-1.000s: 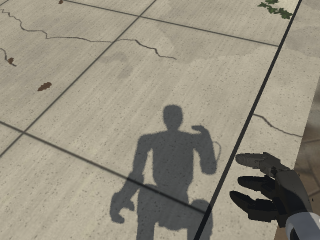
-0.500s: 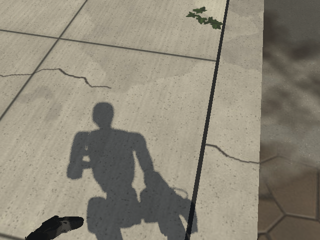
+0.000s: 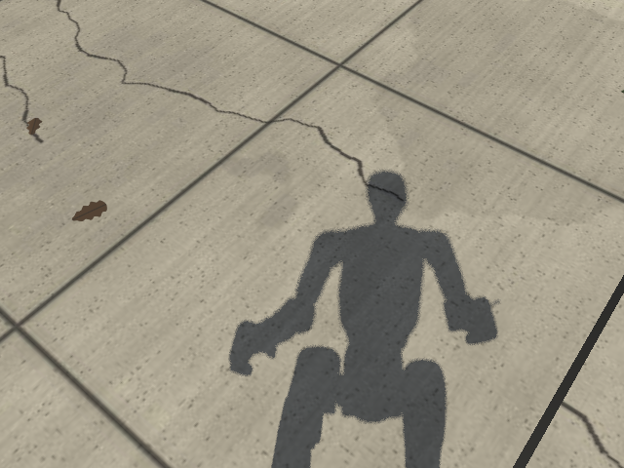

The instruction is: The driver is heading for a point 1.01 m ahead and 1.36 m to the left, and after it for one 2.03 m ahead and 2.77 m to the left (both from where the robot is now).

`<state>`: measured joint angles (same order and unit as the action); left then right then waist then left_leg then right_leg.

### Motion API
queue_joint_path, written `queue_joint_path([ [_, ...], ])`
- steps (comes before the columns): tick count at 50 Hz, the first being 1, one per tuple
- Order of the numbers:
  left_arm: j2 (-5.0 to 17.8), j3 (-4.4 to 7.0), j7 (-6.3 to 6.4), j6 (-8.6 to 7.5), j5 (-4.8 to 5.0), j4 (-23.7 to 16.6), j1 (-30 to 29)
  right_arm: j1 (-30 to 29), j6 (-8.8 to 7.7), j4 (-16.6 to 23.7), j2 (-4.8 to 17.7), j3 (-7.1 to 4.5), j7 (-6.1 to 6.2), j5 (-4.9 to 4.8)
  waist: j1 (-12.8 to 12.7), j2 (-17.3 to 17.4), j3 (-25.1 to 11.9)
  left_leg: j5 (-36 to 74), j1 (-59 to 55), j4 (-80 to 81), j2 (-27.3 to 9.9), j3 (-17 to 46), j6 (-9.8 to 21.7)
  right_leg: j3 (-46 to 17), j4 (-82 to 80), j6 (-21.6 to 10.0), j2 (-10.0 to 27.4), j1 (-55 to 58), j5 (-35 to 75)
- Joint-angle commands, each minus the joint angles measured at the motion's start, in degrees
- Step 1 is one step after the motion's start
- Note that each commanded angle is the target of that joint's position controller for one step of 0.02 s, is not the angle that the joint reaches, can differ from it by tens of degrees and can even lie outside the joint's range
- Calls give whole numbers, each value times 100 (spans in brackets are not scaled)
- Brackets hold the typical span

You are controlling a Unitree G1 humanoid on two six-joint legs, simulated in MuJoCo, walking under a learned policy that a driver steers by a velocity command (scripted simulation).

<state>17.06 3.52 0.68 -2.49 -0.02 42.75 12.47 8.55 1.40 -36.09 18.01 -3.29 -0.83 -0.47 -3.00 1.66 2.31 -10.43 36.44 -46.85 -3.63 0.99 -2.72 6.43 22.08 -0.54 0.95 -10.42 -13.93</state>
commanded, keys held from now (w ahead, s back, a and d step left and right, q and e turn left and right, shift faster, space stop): q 0.90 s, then w+q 0.10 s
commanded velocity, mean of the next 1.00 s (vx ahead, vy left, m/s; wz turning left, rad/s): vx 0.04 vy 0.00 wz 0.59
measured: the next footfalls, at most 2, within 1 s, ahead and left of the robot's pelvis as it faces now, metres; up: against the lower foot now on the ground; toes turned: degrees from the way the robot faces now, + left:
left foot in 0.10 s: +0.15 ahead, +0.14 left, +0.00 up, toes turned +5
right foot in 0.52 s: +0.17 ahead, -0.08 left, +0.00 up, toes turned +23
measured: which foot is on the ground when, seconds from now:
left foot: up 0.00-0.08, down 0.10-0.52, up 0.54-0.96, down 0.98-1.00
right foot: down 0.00-0.10, up 0.12-0.50, down 0.52-0.98, up 1.00-1.00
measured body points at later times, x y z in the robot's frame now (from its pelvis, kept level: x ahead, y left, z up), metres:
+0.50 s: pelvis +0.07 +0.02 -0.01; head +0.10 +0.02 +0.44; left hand +0.16 +0.32 -0.10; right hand +0.31 -0.20 -0.10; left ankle +0.11 +0.14 -0.74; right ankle +0.13 -0.10 -0.73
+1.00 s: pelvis +0.05 +0.03 -0.02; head +0.06 +0.05 +0.43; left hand +0.00 +0.34 -0.12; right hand +0.34 -0.09 -0.10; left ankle -0.02 +0.10 -0.75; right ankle +0.13 -0.09 -0.74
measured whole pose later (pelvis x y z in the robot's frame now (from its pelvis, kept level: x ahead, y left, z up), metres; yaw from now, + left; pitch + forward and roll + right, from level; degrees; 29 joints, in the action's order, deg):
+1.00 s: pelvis +0.05 +0.03 -0.02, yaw +36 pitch +2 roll +0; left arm 17.0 4.4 1.4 0.6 0.4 38.7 10.7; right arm 11.3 3.1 -34.1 15.8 -3.8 -0.7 -1.4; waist -1.4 -1.7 0.3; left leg -19.2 16.6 -33.8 -0.1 -2.5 1.1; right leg 9.3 38.7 1.1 8.2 -19.3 -22.2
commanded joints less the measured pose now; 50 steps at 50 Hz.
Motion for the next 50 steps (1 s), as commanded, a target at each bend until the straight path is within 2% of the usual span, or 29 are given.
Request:
queue_joint_path([
  [1,1022,238,0,-60,111,-396,-429,-51,-41,484,264,-45,-107,-5,181,-774,-661,43,-822,597,61,-164,162,-589,-148,-1006,1526,186,3005],
  [4,1036,250,35,-7,224,-304,-340,156,-70,527,421,-154,-113,4,358,-741,-741,373,-1529,1823,369,-403,477,-399,738,-658,1407,375,2922],
  [5,861,207,34,-25,163,-195,24,570,-93,434,726,-290,-48,30,461,-343,-983,1327,-2419,2239,432,-232,689,-92,1624,-342,1032,67,2631],
  [6,575,79,25,-61,-116,-377,129,1043,-93,497,1421,-465,86,100,553,943,-1474,4002,-3896,2030,-981,1559,1275,226,3421,162,557,-1406,382],
  [7,456,-9,4,-85,-190,-585,143,955,-81,649,1588,-448,102,183,505,1773,-2070,4372,-4626,2200,-2001,3309,2601,-407,4775,459,-287,-2851,-2630],
  [8,800,97,-24,-31,-39,-512,-135,933,-90,655,1113,-334,84,128,773,862,-2116,3619,-4308,2326,-1697,2805,2447,-1031,5204,477,-5,-2913,-2355],
  [9,785,88,-10,20,61,-545,-269,634,-102,655,922,-272,119,82,629,624,-1641,3032,-3807,2330,-1373,2239,2119,-1004,5160,429,81,-3000,-1919],
  [10,672,78,67,67,11,-477,-261,351,-74,684,822,-256,165,29,493,224,-1370,2321,-3341,2425,-1042,1960,1809,-1009,4856,437,171,-2961,-1543],
  [11,727,106,133,117,-53,-527,-317,90,-30,735,801,-233,202,-10,383,260,-1147,2009,-2830,2531,-870,1814,1677,-1002,4545,478,195,-2765,-1251],
  [12,678,104,142,149,-66,-538,-260,-61,4,759,799,-214,233,41,246,420,-1083,2041,-2352,2605,-693,1675,1652,-909,4517,513,89,-2405,-1034],
  [15,468,48,176,180,-24,-512,-80,-124,22,771,701,-208,290,112,169,588,-1136,1922,-2094,2610,-527,1659,1656,-904,3855,590,-101,-2117,-792],
  [18,336,-12,161,185,-38,-605,-296,-85,45,746,739,-243,342,60,258,599,-1155,1103,-2016,2593,-502,1967,1603,-1031,3053,546,-167,-1860,-625],
  [22,384,14,79,134,14,-702,-419,-15,90,718,762,-274,324,51,372,812,-1047,476,-1995,2585,-480,2530,1544,-1113,2164,405,-302,-1426,-665],
  [25,369,68,16,61,44,-644,-88,-128,146,710,710,-276,326,-55,149,820,-937,345,-1880,2362,-275,2754,1309,-990,696,181,-343,-643,-88],
  [26,523,134,21,57,1,-606,78,-21,158,687,597,-253,332,-87,115,610,-926,-136,-1522,2086,-27,2588,1061,-1145,172,26,0,-66,261],
  [27,941,227,57,90,-136,-664,190,236,154,682,258,-175,319,-42,268,-571,-987,-1624,-713,769,587,1820,695,-2327,-205,-442,1309,587,584],
  [28,1239,320,19,111,-356,-664,30,55,52,873,474,-267,305,-68,306,-2150,-527,-2617,351,-456,1293,795,379,-3803,-680,-1343,2260,76,1205],
  [29,921,250,49,68,-359,-885,-316,184,9,706,907,-419,299,44,367,-1461,-482,-2291,293,-1642,853,991,172,-3600,-658,-1481,2272,-89,1137],
  [30,591,166,96,66,-271,-977,-650,319,51,515,968,-474,290,-14,498,-1018,-444,-1871,232,-2088,814,904,86,-2916,-523,-1209,1880,-211,1020],
  [31,433,116,130,79,-171,-1063,-834,505,136,324,809,-456,321,-13,555,-778,-421,-1550,193,-2428,782,799,-36,-2369,-451,-981,1512,-205,898],
  [32,362,80,168,90,-83,-1077,-886,590,200,272,692,-432,327,9,522,-781,-343,-1310,279,-2822,753,735,-138,-2082,-413,-961,1413,-176,1034],
  [34,325,41,221,140,-122,-1091,-755,486,234,320,486,-364,304,-58,417,-865,-333,-1007,229,-2958,685,408,-284,-1484,-453,-1008,1178,-181,1201],
  [36,364,65,266,199,-153,-1045,-446,98,210,486,367,-298,292,-102,171,-1012,-373,-844,443,-2329,513,246,-408,-1314,-442,-1117,1219,324,1187],
  [40,710,217,274,279,-116,-968,-226,-158,150,677,131,-145,176,-32,-44,-1147,-583,-1172,-92,-1004,161,-11,-433,-1149,-386,-1269,1522,632,1297],
  [45,945,324,126,269,13,-859,-301,84,178,657,275,-175,33,-39,58,-1267,-684,-1193,-1154,394,211,-433,-96,-910,-119,-1255,1791,383,2054],
  [47,986,358,118,258,148,-771,-318,432,189,519,251,-196,-14,-54,263,-1154,-773,-674,-1889,1384,335,-643,222,-758,52,-1016,1786,65,860],
  [48,824,320,113,247,178,-687,-247,827,179,333,333,-261,-13,-80,408,-994,-807,-593,-2647,1817,524,-706,425,-554,350,-783,1626,-473,-56],
  [49,499,231,77,226,120,-643,-195,1450,150,102,551,-377,21,-136,609,-349,-880,-743,-3736,2144,330,-144,720,-133,1260,-402,1328,-1477,-1224],
  [50,-50,47,-16,193,-120,-888,-472,1914,78,121,1112,-493,102,-139,688,1298,-773,-1125,-4446,2527,-1238,2220,1349,369,3668,142,624,-3254,-2633],
])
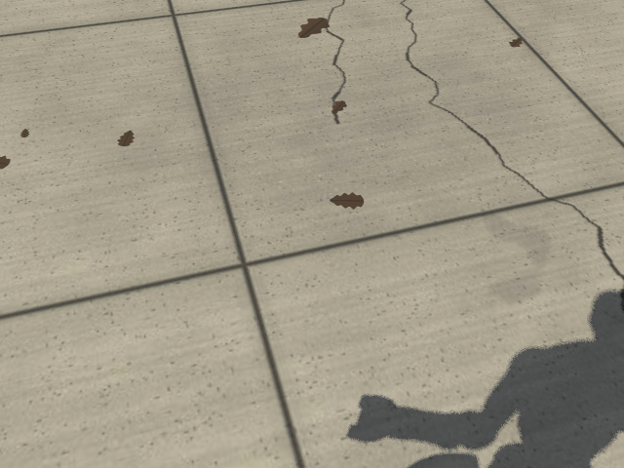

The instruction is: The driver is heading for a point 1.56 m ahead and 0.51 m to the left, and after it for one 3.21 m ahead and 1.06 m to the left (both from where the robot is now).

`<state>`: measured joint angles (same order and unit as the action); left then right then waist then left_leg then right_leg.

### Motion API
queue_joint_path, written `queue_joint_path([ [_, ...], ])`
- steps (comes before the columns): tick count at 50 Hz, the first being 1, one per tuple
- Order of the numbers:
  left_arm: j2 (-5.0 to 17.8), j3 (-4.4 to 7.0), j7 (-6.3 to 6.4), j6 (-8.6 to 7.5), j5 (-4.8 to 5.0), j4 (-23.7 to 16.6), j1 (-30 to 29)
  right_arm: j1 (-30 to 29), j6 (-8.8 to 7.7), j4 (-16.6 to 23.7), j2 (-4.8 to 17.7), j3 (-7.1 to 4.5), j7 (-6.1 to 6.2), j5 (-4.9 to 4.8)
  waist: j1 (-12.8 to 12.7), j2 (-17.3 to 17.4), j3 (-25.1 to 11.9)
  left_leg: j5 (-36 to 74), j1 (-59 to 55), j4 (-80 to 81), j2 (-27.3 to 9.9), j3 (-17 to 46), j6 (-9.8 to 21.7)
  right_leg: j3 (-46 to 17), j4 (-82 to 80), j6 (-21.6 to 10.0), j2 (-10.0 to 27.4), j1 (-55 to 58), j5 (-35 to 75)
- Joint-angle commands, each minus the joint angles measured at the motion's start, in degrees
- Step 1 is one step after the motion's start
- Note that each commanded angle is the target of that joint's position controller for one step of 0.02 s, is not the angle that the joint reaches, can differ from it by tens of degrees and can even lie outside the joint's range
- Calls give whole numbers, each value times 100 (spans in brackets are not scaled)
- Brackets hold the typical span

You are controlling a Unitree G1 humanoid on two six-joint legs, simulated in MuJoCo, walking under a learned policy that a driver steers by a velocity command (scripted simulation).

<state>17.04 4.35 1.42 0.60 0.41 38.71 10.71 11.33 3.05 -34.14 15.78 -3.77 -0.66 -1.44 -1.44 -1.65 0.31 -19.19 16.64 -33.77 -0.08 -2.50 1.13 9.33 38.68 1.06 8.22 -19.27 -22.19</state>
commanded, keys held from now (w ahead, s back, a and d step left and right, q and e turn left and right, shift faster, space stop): w+q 0.62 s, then q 0.26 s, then no key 0.12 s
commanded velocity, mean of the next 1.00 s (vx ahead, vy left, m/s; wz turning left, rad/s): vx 0.33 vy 0.00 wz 0.58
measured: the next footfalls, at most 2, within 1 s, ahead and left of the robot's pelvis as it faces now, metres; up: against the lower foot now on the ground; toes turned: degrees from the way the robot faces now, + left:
right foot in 0.48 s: +0.35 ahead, -0.08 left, +0.00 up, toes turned +19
left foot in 0.92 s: +0.47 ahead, +0.25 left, +0.00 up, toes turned +33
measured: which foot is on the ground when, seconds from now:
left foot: down 0.00-0.48, up 0.50-0.90, down 0.92-1.00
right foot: up 0.00-0.46, down 0.48-0.94, up 0.96-1.00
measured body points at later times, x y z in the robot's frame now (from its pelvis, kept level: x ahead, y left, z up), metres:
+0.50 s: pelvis +0.19 +0.00 +0.00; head +0.22 +0.02 +0.45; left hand +0.36 +0.30 -0.06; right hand +0.28 -0.28 -0.11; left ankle -0.01 +0.10 -0.71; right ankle +0.31 -0.09 -0.73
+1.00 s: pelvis +0.38 +0.10 -0.01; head +0.42 +0.15 +0.44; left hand +0.31 +0.40 -0.13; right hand +0.70 +0.00 -0.08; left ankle +0.43 +0.23 -0.73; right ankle +0.34 -0.09 -0.65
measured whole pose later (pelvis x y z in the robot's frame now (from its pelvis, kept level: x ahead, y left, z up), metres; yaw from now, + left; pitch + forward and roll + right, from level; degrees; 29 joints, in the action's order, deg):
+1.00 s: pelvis +0.38 +0.10 -0.01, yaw +34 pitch +2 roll -1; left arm 18.5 3.4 0.1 -2.0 0.7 45.1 10.3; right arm 5.8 -0.2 -31.6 17.7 -3.8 -1.5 0.4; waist -1.9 -0.1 5.9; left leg -7.5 29.5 -34.8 2.1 -0.7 4.4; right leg 2.5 63.2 2.2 2.4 -17.6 -32.5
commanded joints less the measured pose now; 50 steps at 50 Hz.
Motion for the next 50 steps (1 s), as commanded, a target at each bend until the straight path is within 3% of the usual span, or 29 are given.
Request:
queue_joint_path([
  [1,271,66,-74,-255,-28,-827,-875,1482,-314,152,1566,-435,10,138,765,1756,-390,-1871,-1878,2109,-2227,4462,1951,-994,2747,29,-693,-3492,-1541],
  [2,647,174,-84,-358,145,-868,-1212,1205,-464,163,1177,-323,-3,176,752,1272,94,-2538,-1645,2445,-2075,4153,1820,-1311,2970,-103,-456,-3659,-893],
  [3,774,231,-97,-429,145,-786,-1074,903,-541,154,982,-236,32,126,515,1203,331,-2368,-1427,2496,-1877,3755,1581,-1340,2833,-182,-382,-3630,-216],
  [5,724,260,-79,-494,-58,-528,-681,552,-548,211,797,-140,101,85,230,1001,317,-1496,-1107,2440,-1373,2944,1271,-1342,2458,-43,-290,-3096,670],
  [6,663,256,-104,-520,-55,-453,-618,564,-570,204,741,-107,127,149,181,997,276,-1102,-985,2486,-1190,2689,1212,-1260,2359,17,-359,-2848,1067],
  [8,532,219,-139,-570,-52,-353,-632,762,-621,124,741,-109,158,170,224,838,175,-355,-1065,2480,-1043,2359,1169,-1170,1903,103,-465,-2687,1625],
  [12,353,126,-180,-626,-3,-387,-1107,1126,-659,-85,871,-161,191,79,423,895,269,321,-1071,2410,-907,2077,1079,-1198,465,245,-651,-2341,2198],
  [17,320,47,-346,-730,75,-567,-1787,1464,-588,-320,992,-219,208,-24,688,903,451,524,-1046,2127,-993,2307,1114,-1205,-650,242,-797,-1817,2133],
  [21,598,142,-386,-834,94,-525,-1396,1281,-511,-313,1071,-267,215,-38,406,1176,262,1396,-1079,1635,-1076,2668,924,-1210,-1056,22,-896,-729,1703],
  [22,709,208,-350,-852,83,-437,-994,1203,-496,-280,1007,-251,211,-31,183,1224,63,1994,-1064,1297,-954,2649,835,-1096,-1257,-107,-968,-141,1633],
  [23,908,306,-289,-864,44,-316,-387,1140,-498,-231,836,-194,196,12,-132,1136,-388,2495,-878,505,-606,2413,633,-1137,-1425,-311,-829,867,1742],
  [24,1223,374,-214,-853,-69,-244,608,1058,-502,-69,500,-70,186,125,-552,591,-1386,1845,-25,-1122,-251,2043,412,-2036,-1208,-701,140,2614,1316],
  [25,1608,455,-217,-779,-171,-1,1195,1779,-554,85,26,60,222,-27,-228,-1645,-2249,-1226,2079,-3145,615,1376,-26,-4758,-1737,-1564,1509,4509,52],
  [26,1026,309,-237,-756,-89,-60,1040,1807,-581,-53,632,-46,249,-133,-250,-1393,-1806,-1327,2762,-4052,159,1472,-98,-5319,-2210,-1512,1624,4109,-869],
  [27,671,207,-191,-709,-45,-111,747,1193,-571,-21,976,-146,233,-113,-348,-854,-999,-778,2944,-4224,-94,1293,-108,-4346,-2256,-1292,1397,3349,-709],
  [28,561,155,-163,-661,-69,-106,485,849,-558,26,950,-143,229,-46,-262,-390,-542,-345,2767,-4132,-316,1090,-115,-3534,-2288,-1171,1154,2612,40],
  [29,435,113,-148,-629,-95,-52,345,609,-566,97,852,-145,196,17,-179,-296,-211,-78,2630,-3914,-450,1051,-109,-3009,-2427,-1121,912,2044,601],
  [30,394,86,-135,-644,-142,-24,266,614,-541,106,746,-147,147,-8,-48,-446,-84,95,2392,-3798,-575,1020,-89,-2572,-2590,-1069,744,1672,858],
  [32,361,89,-126,-704,-110,59,166,586,-464,111,519,-107,106,-45,45,-511,123,197,2285,-3633,-613,879,-116,-1998,-2819,-1131,643,1298,1557],
  [34,528,132,-123,-727,-101,154,27,415,-384,210,422,-91,101,43,177,-380,297,203,2333,-3164,-584,769,-259,-1432,-2777,-1227,699,1054,3389],
  [37,762,192,-74,-635,-77,221,-192,189,-384,254,329,-42,23,98,188,-376,153,1123,1972,-2003,-550,481,-324,-635,-2637,-1135,555,1039,4297],
  [41,968,223,-11,-519,85,356,-95,-359,-375,401,383,-83,-167,75,23,-361,-12,1939,1286,-647,-357,197,-105,-175,-2325,-879,536,1339,4330],
  [44,1192,303,-16,-446,266,360,-113,-173,-306,456,724,-258,-231,120,232,-378,-229,1371,733,-122,-42,-40,226,-96,-1420,-739,644,1726,5074],
  [45,1142,286,-22,-409,304,368,-101,280,-313,360,855,-350,-211,142,492,-238,-442,1599,47,315,158,-102,394,4,-652,-631,517,1608,5115],
  [46,944,209,-48,-395,235,401,120,806,-315,241,1095,-475,-119,145,736,119,-754,2401,-925,734,266,8,605,121,452,-393,189,1169,4432],
  [47,382,13,-96,-372,-160,237,475,949,-304,334,1571,-527,37,152,475,1592,-1227,5215,-2394,373,-1123,1732,1095,157,2336,-58,-309,-392,264],
  [48,403,-116,-158,-374,-158,199,986,500,-388,665,1746,-422,16,275,127,1987,-2330,5321,-3244,659,-2506,4178,2436,-824,4059,183,-1056,-1553,-2134],
  [49,983,30,-183,-316,-1,311,499,427,-405,699,1218,-312,-48,226,545,796,-2408,4316,-2781,982,-2143,3579,2145,-1418,4187,166,-738,-1604,-1495],
  [50,939,11,-172,-266,90,195,144,205,-436,597,1024,-225,-62,179,427,658,-1731,3683,-2228,1031,-1846,2863,1807,-1307,3914,112,-548,-1781,-1066],
])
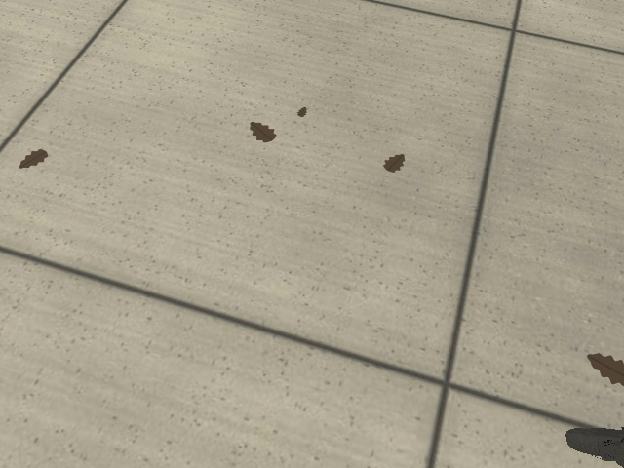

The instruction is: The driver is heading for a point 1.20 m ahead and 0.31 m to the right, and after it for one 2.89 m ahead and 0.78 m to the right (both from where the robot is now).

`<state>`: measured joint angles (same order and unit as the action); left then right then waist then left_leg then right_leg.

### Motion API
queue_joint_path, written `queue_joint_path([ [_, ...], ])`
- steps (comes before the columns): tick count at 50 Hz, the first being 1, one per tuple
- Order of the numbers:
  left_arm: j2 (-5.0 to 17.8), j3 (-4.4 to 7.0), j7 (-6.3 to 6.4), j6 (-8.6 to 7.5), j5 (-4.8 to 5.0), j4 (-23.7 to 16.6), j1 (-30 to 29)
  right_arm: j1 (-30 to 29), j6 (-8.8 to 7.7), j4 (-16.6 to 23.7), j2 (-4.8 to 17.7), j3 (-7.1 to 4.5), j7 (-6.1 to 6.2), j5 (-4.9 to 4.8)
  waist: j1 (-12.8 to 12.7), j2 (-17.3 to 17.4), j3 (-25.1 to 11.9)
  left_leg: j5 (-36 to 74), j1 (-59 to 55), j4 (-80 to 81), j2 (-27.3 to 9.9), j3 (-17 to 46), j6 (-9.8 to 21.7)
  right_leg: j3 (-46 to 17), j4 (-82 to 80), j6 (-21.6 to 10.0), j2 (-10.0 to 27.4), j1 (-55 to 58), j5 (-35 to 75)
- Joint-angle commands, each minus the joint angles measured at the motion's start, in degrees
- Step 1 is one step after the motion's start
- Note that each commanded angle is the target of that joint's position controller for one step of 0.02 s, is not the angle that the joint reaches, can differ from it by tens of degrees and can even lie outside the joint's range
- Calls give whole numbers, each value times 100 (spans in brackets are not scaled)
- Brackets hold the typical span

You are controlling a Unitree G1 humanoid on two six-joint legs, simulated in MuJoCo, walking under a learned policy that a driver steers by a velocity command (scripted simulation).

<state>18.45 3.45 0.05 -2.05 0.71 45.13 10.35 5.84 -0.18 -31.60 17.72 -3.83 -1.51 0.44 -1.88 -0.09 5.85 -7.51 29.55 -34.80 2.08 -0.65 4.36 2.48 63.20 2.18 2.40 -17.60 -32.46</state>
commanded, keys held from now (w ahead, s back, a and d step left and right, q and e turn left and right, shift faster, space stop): no key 0.24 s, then w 0.16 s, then no key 0.60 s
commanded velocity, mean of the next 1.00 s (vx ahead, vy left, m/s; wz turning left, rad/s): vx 0.10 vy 0.00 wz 0.09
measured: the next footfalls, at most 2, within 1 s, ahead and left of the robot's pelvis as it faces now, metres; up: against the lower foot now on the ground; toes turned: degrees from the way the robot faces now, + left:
right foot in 0.32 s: +0.15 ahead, -0.14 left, +0.00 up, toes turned +2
left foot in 0.64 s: +0.22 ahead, +0.11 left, +0.00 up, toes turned +2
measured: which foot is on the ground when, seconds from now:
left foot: down 0.00-0.34, up 0.36-0.62, down 0.64-1.00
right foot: up 0.00-0.30, down 0.32-1.00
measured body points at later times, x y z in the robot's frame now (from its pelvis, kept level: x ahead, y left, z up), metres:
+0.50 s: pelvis +0.10 -0.03 +0.03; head +0.10 -0.05 +0.48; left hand +0.12 +0.25 -0.09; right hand +0.27 -0.28 -0.08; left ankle +0.12 +0.10 -0.67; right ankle +0.07 -0.15 -0.72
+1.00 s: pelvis +0.18 +0.01 +0.02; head +0.19 +0.01 +0.47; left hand +0.25 +0.28 -0.11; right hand +0.34 -0.23 -0.10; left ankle +0.18 +0.11 -0.72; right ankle +0.11 -0.14 -0.72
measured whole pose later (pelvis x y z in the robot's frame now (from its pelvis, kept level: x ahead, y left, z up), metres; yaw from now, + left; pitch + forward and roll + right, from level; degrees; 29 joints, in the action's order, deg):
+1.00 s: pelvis +0.18 +0.01 +0.02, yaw +2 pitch +0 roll +0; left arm 14.8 1.3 2.1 0.2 -0.4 51.6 12.1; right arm 6.1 -0.4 -48.0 12.4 -2.1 0.2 -0.1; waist -1.0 -0.3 1.3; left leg -14.7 15.1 -30.2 2.2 -0.5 2.2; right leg -0.6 27.9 3.1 3.3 -6.5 -21.0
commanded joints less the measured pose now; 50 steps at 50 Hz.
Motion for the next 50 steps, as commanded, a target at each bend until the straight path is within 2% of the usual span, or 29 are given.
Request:
queue_joint_path([
  [1,624,66,35,60,-1,-397,102,579,-112,267,667,-171,30,-70,326,127,-1848,1996,-2878,1208,-1756,2275,1175,-608,1005,22,230,-1892,261],
  [2,642,74,91,131,-34,-389,81,388,-101,243,595,-132,48,-75,203,257,-1575,1836,-2244,1321,-1590,2012,1051,-624,635,49,320,-1604,441],
  [4,569,67,118,232,-40,-269,356,145,-118,211,663,-142,80,68,-12,556,-1469,1917,-1397,1543,-1346,1590,1012,-453,332,118,207,-873,776],
  [6,413,20,170,259,-76,-218,400,92,-154,122,606,-130,124,91,-24,576,-1501,2027,-1254,1572,-1270,1354,1033,-419,-292,186,169,-645,867],
  [8,264,-37,201,285,-96,-241,223,70,-129,25,540,-114,167,72,62,590,-1525,1536,-1252,1576,-1229,1273,993,-446,-957,200,199,-466,1019],
  [12,282,-37,176,321,-71,-264,-38,83,-38,-165,444,-59,172,91,224,764,-1257,-421,-1009,1708,-1194,1452,882,-384,-1945,120,119,-46,1326],
  [13,229,-48,144,303,-95,-220,84,120,-22,-241,363,-23,165,69,160,748,-1283,-1317,-908,1743,-1126,1467,778,-281,-2337,58,55,230,1498],
  [15,203,-37,69,260,-162,-73,398,316,12,-403,429,-33,167,0,47,771,-1084,-2957,-464,1730,-887,1443,436,142,-2903,-153,-250,802,1513],
  [16,293,-24,62,223,-179,-71,522,340,5,-437,393,-20,179,1,4,638,-870,-3333,-238,1490,-757,1446,262,-110,-3121,-374,-68,813,1042],
  [17,499,-7,81,171,-178,-75,766,191,-20,-384,190,32,195,-1,-61,21,-646,-3180,173,502,-430,1120,31,-1040,-3871,-747,614,807,209],
  [18,1028,155,69,144,-171,66,983,54,-105,-217,101,21,189,-108,-85,-1353,-326,-2409,790,-711,289,-78,-331,-2529,-4975,-1350,1365,631,-1435],
  [19,1144,200,77,65,-203,-21,827,-266,-198,-116,458,-83,199,-179,-249,-1633,142,-2175,1268,-1677,71,156,-353,-3652,-5683,-1734,1943,513,-1620],
  [20,878,136,127,-31,-213,-54,682,-208,-248,-153,580,-172,193,-212,-91,-1337,190,-1856,1508,-2176,-139,424,-324,-3536,-5619,-1675,1916,662,-1120],
  [22,522,57,150,-118,-104,-88,498,83,-246,-396,362,-151,186,-84,25,-910,14,-1411,1520,-2273,-249,401,-388,-2549,-5330,-1404,1482,1089,579],
  [24,371,14,161,-111,-74,-33,455,-14,-274,-468,11,-56,159,-38,15,-762,-224,-970,827,-1557,-257,139,-479,-1492,-5052,-1174,1048,1115,2825],
  [26,391,24,166,-53,-68,38,544,-179,-277,-456,-260,45,105,-25,-71,-858,-566,-709,-116,-653,-149,-80,-567,-843,-4733,-1049,760,1025,3989],
  [29,667,105,156,47,-4,140,777,-122,-217,-471,-76,11,50,-96,-94,-940,-765,-343,-913,259,-36,-163,-537,-932,-4462,-1127,922,1021,4133],
  [31,608,78,144,62,43,165,742,207,-186,-617,106,-62,76,-69,114,-766,-800,490,-1786,1216,7,-118,-359,-1004,-4222,-919,853,769,3659],
  [32,456,23,121,20,-33,217,844,369,-172,-617,320,-115,144,-32,173,-558,-945,1209,-2442,1328,-351,279,-230,-871,-3970,-655,683,529,3413],
  [33,173,-71,96,-56,-234,152,955,651,-144,-590,743,-193,226,54,142,229,-1443,3233,-3372,892,-1183,1081,44,-517,-3166,-316,282,46,2391],
  [34,-223,-192,119,-68,-188,192,1372,646,-71,-721,589,-132,245,81,-57,1226,-1866,3167,-3575,842,-1740,1646,770,-335,-2820,-15,90,-246,1143],
  [35,34,-160,157,-12,-152,183,1057,547,-36,-731,192,-37,218,23,121,1027,-1656,2316,-3143,1102,-1680,1867,932,-410,-2692,128,111,-236,595],
  [36,173,-113,178,46,-113,119,784,358,-33,-772,104,17,199,42,95,917,-1339,1836,-2860,1218,-1549,1800,854,-411,-2654,160,106,-353,559],
  [37,153,-108,219,111,-122,178,758,192,-44,-780,145,30,185,69,38,841,-1218,1613,-2617,1250,-1439,1683,753,-420,-2721,170,112,-269,622],
  [39,139,-118,248,189,-184,273,955,-253,-77,-772,215,35,169,33,-212,766,-1057,1347,-1959,1233,-1163,1270,472,-445,-3517,129,158,428,1637],
  [40,202,-122,237,198,-205,300,952,-278,-85,-816,184,40,168,12,-207,642,-985,1000,-1762,1157,-921,1008,260,-452,-3839,95,162,711,2259],
  [42,513,-49,210,191,-124,365,824,-170,-102,-897,140,44,164,-1,22,32,-703,782,-1874,947,-488,578,5,-346,-3705,-22,157,473,2480],
  [46,281,-81,218,163,-116,443,632,-7,-124,-1210,173,14,193,-61,45,-59,-982,2572,-2382,561,-537,570,116,-364,-3753,39,166,666,3082],
  [50,253,-69,234,233,-100,573,502,-80,-53,-1454,134,3,194,-59,44,-34,-971,2368,-2412,619,-530,566,142,-304,-3828,56,121,791,2875],
])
